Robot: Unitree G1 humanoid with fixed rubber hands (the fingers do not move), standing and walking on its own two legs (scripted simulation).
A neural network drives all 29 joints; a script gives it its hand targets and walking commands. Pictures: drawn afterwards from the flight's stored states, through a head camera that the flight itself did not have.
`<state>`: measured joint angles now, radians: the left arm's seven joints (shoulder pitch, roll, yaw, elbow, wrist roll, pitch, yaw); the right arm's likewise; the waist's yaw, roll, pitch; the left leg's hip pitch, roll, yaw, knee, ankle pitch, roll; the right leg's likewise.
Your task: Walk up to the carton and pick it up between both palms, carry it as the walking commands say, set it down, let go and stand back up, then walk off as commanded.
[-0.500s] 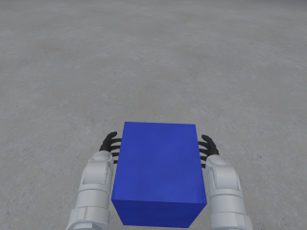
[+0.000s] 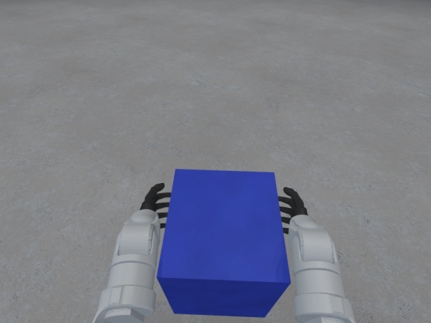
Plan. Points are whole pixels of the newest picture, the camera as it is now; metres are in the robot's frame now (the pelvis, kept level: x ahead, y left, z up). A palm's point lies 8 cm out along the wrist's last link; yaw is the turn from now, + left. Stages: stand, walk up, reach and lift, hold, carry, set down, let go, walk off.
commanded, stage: hold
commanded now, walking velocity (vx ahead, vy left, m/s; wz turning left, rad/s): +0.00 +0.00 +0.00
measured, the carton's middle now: (221, 246) +0.28 +0.00 -0.02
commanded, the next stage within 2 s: carry in 1.28 s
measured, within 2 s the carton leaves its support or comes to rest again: neither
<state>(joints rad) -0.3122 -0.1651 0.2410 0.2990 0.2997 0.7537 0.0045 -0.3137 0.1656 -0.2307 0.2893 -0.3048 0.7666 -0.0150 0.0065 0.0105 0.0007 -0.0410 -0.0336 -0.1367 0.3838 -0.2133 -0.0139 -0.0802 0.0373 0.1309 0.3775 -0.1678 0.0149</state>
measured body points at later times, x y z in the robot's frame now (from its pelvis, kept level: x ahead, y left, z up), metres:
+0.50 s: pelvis +0.01 +0.00 +0.00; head -0.05 +0.00 +0.45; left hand +0.30 +0.15 +0.04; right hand +0.30 -0.15 +0.04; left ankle +0.01 +0.13 -0.74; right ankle +0.04 -0.13 -0.74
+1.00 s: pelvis +0.00 +0.00 +0.00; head -0.05 +0.00 +0.45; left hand +0.30 +0.15 +0.04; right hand +0.30 -0.15 +0.04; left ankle +0.01 +0.13 -0.74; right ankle +0.04 -0.13 -0.74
